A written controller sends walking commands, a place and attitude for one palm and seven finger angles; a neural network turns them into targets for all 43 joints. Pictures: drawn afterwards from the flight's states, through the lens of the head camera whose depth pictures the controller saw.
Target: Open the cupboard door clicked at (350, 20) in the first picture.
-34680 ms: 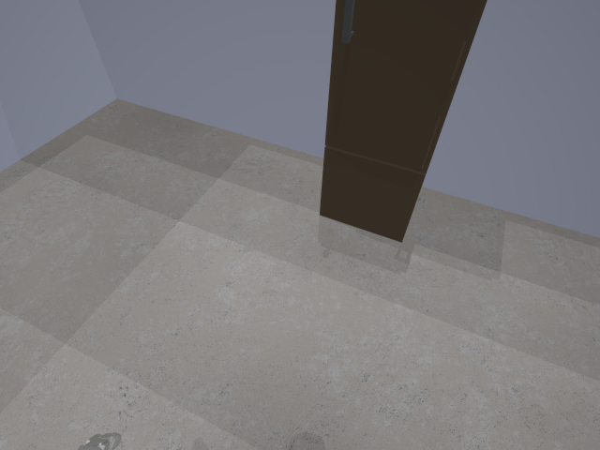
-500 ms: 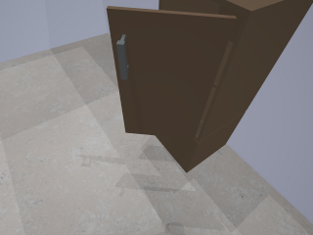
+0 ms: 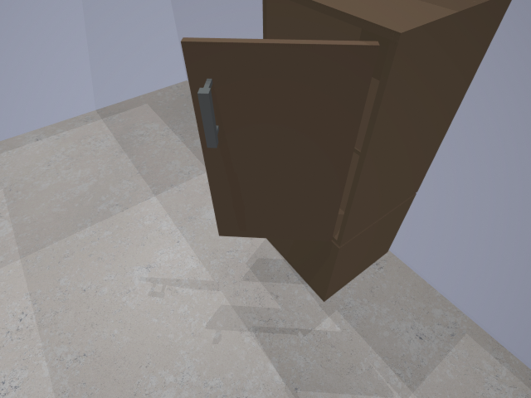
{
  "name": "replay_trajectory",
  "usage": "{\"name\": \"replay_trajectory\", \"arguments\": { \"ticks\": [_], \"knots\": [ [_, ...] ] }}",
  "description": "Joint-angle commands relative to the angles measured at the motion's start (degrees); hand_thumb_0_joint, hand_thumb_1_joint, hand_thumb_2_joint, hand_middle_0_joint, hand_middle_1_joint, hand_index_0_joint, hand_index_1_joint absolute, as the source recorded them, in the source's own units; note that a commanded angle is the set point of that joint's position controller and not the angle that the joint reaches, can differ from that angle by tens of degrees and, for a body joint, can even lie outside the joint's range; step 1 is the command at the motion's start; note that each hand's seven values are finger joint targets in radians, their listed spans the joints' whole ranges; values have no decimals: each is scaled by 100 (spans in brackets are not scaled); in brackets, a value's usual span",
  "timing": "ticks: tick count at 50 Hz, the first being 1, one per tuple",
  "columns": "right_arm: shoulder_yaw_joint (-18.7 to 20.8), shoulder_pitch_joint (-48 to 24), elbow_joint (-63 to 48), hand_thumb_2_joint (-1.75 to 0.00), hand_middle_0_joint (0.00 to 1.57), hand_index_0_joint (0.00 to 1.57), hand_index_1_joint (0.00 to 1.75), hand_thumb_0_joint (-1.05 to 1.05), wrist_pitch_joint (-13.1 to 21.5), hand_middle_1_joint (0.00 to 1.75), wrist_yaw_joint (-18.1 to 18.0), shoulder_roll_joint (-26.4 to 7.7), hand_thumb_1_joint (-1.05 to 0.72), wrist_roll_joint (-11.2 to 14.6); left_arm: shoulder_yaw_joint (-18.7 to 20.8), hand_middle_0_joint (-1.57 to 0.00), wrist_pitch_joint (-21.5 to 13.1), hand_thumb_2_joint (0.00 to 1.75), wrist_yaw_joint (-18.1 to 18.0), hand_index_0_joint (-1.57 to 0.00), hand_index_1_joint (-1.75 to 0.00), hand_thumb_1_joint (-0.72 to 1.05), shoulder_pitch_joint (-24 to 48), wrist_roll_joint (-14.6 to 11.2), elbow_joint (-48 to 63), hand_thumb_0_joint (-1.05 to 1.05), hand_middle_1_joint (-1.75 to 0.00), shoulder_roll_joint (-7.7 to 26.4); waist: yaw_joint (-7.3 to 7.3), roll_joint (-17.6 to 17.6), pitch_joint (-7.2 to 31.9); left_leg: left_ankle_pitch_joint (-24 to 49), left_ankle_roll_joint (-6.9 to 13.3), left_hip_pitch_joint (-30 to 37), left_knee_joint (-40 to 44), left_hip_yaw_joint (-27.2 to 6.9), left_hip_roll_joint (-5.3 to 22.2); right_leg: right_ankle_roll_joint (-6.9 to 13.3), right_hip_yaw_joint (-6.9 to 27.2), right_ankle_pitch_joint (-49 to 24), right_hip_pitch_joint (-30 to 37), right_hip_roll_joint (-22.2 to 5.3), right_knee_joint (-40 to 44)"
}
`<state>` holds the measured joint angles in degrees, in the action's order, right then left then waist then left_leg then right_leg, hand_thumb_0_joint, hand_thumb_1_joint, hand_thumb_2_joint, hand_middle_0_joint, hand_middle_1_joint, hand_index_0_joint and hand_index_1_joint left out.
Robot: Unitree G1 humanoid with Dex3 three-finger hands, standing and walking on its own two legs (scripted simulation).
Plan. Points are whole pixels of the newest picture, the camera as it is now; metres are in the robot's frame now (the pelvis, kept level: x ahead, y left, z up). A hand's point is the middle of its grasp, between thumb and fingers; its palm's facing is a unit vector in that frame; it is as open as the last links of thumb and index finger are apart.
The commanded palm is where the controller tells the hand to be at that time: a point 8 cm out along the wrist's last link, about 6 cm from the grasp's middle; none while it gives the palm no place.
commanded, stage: look again from close up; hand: left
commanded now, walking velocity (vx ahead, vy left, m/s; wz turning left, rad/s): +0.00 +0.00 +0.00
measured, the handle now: (210, 113) +0.61 +0.15 +0.12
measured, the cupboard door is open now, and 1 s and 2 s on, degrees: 50 50 50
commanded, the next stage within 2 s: shuffle to correct the standing spot in 0.46 s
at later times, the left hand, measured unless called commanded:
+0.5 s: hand out of the picture +0.00 +0.14 -0.17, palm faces +0.02 -0.98 -0.19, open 7.4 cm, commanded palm none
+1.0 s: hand out of the picture +0.03 +0.13 -0.18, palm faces +0.05 -0.99 -0.16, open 7.4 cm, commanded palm none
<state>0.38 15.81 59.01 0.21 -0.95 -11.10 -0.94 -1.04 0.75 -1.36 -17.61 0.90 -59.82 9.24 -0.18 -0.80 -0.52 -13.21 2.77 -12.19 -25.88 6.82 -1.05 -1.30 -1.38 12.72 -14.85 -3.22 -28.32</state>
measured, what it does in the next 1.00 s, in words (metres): shifts its weight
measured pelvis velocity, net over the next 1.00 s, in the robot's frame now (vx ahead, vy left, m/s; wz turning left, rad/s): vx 0.06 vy -0.03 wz -0.01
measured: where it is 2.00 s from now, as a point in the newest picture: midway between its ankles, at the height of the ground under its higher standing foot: outside the picture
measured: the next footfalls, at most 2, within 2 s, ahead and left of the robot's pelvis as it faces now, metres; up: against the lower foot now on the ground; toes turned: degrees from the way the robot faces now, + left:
none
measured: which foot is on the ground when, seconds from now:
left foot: down 0.00-1.00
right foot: down 0.00-1.00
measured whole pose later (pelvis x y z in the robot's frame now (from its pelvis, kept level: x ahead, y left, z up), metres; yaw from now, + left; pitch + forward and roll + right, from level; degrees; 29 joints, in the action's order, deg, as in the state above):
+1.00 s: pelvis +0.06 -0.03 -0.01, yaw -1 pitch +0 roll +1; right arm 0.1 19.9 64.5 2.3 -2.7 -7.3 -0.8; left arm 0.8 -1.0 -1.5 -21.4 0.8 -63.5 6.7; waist -0.2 0.9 -0.6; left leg -20.7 -0.2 -9.7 -30.8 5.9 1.8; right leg 1.2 -2.0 20.8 -12.5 -0.5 -33.3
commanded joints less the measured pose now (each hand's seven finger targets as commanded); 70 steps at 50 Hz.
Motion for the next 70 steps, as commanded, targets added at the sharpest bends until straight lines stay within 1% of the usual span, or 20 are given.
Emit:
{"name": "replay_trajectory", "arguments": {
  "ticks": [1, 28, 30, 33, 38, 42, 45, 47, 48, 50, 52, 56, 61, 62, 63, 64, 65, 66, 68, 70],
  "knots": [
    [66, 180, -164, -90, 20, 20, 30, 0, 148, 30, -20, -478, -90, 24, 148, -20, -161, 90, -44, -20, -30, 90, -159, 10, 188, 0, -30, 696, 5, 175, -232, -308, -61, -285, 844, -888, 693, 313, 447, 54, 64, -308, 592],
    [18, 546, 403, -90, 20, 20, 30, 0, 155, 30, -74, -145, -90, 37, 131, -20, -223, 90, -71, -20, -30, 90, -370, -18, -146, 0, -30, 422, 30, 168, -333, 95, -155, -70, 735, -686, 699, 348, 513, -58, 52, -291, 862],
    [32, 612, 434, -90, 20, 20, 30, 0, 150, 30, -64, -190, -90, 5, 162, -20, -217, 90, -47, -20, -30, 90, -449, 0, -177, 0, -30, 434, 22, 159, -229, -570, -142, -54, 686, -651, 666, 384, 503, 640, 73, -248, 808],
    [73, 600, 372, -90, 20, 20, 30, 0, 103, 30, -35, -212, -90, -33, 237, -20, -169, 90, -4, -20, -30, 90, -527, 40, -114, 0, -30, 438, -5, 271, -632, -1510, -83, -428, 599, -669, 619, 476, 652, 1748, -252, -226, 848],
    [96, 657, 255, -90, 20, 20, 30, 0, 137, 30, -18, -131, -90, -46, 319, -20, -191, 90, 49, -20, -30, 90, -697, 41, -47, 0, -30, 421, -14, 270, -885, -1547, -24, -653, 282, -603, 551, 638, 860, 2046, -432, -286, 808],
    [99, 803, 249, -90, 20, 20, 30, 0, 251, 30, -34, -128, -90, -16, 345, -20, -263, 90, 81, -20, -30, 90, -764, 42, -18, 0, -30, 356, 10, 101, -737, -1039, 57, -431, 255, -719, 706, 677, 643, 1282, -355, -198, 390],
    [64, 891, 335, -90, 20, 20, 30, 0, 336, 30, -111, -180, -90, 14, 305, -20, -309, 90, 34, -20, -30, 90, -811, 37, -97, 0, -30, 201, -4, -229, -235, 1296, 92, 201, 98, -730, 935, 532, 191, -732, -69, -73, -267],
    [42, 935, 403, -90, 20, 20, 30, 0, 331, 30, -202, -159, -90, 24, 273, -20, -305, 90, -42, -20, -30, 90, -885, 19, -177, 0, -30, 154, -10, -230, -68, 3390, 28, 547, -239, -560, 958, 438, 171, -1957, 132, -120, -354],
    [36, 886, 401, -90, 20, 20, 30, 0, 317, 30, -237, -123, -90, 40, 282, -20, -305, 90, -76, -20, -30, 90, -917, -4, -215, 0, -30, 209, -34, -109, -28, 3793, -58, 530, -358, -475, 888, 410, 255, -2741, 331, -199, -274],
    [68, 790, 354, -90, 20, 20, 30, 0, 258, 30, -275, -138, -90, 70, 285, -20, -294, 90, -130, -20, -30, 90, -885, -30, -214, 0, -30, 376, 4, 119, 134, 3626, -172, 546, -299, -434, 808, 373, 316, -3832, 584, -335, -292],
    [128, 762, 307, -90, 20, 20, 30, 0, 194, 30, -288, -155, -90, 81, 324, -20, -240, 90, -162, -20, -30, 90, -770, -11, -92, 0, -30, 476, 14, 166, 139, 3552, -194, 484, -289, -386, 786, 338, 323, -4190, 596, -384, -462],
    [218, 551, 230, -90, 20, 20, 30, 0, 102, 30, -272, -144, -90, 51, 366, -20, -148, 90, -165, -20, -30, 90, -549, 3, 105, 0, -30, 471, -6, 99, 184, 3142, -139, 537, -324, -386, 827, 333, 371, -3398, 374, -371, -397],
    [195, 386, 101, -90, 20, 20, 30, 0, 57, 30, -190, -50, -90, 36, 339, -20, -144, 90, -161, -20, -30, 90, -386, 14, 248, 0, -30, 534, -4, 340, 295, 1724, -197, 300, -195, -442, 716, 476, 590, -2899, 499, -535, -88],
    [180, 381, 104, -90, 20, 20, 30, 0, 72, 30, -181, -81, -90, 30, 325, -20, -156, 90, -157, -20, -30, 90, -380, 11, 266, 0, -30, 552, -10, 289, 361, 1876, -195, 322, -199, -456, 704, 474, 595, -3045, 557, -518, -100],
    [305, -306, -336, -90, 20, 20, 30, 0, 32, 30, -85, -576, -90, 133, 406, -20, -197, 90, -337, -20, -30, 90, -647, -8, 89, 0, -30, 887, -157, 612, 96, 793, -368, -284, -1324, -167, 766, 201, 933, -4661, 544, -810, 193],
    [245, -237, -595, -90, 20, 20, 30, 0, -45, 30, -10, -139, -90, 93, 384, -20, -261, 90, -287, -20, -30, 90, -410, 18, 445, 0, -30, 1051, -58, 1084, 216, -1168, -261, -854, -1690, -403, 389, 527, 1371, -3842, 722, -1215, 425],
    [219, -188, -611, -90, 20, 20, 30, 0, -77, 30, 12, -92, -90, 87, 312, -20, -277, 90, -257, -20, -30, 90, -145, 57, 541, 0, -30, 913, 28, 926, 279, -1424, -245, -684, -1731, -496, 454, 881, 1258, -2533, 394, -1210, 627],
    [209, -22, -613, -90, 20, 20, 30, 0, -97, 30, 45, -23, -90, 61, 310, -20, -270, 90, -227, -20, -30, 90, 139, 55, 656, 0, -30, 912, 165, 389, 295, -1150, -239, -366, -1305, -371, 364, 971, 992, -1775, 233, -1006, 555],
    [189, 291, -496, -90, 20, 20, 30, 0, -35, 30, 57, -87, -90, 21, 289, -20, -262, 90, -190, -20, -30, 90, 361, -3, 721, 0, -30, 907, 316, 216, 140, -350, -211, 184, -395, -411, 335, 727, 775, -598, -239, -660, 366],
    [178, 203, -573, -90, 20, 20, 30, 0, 29, 30, 44, -383, -90, -28, 270, -20, -190, 90, -163, -20, -30, 90, 392, -24, 793, 0, -30, 747, 171, -220, -211, -171, -18, -235, 114, -922, 799, 444, 496, 542, -370, -181, 311]
  ]
}}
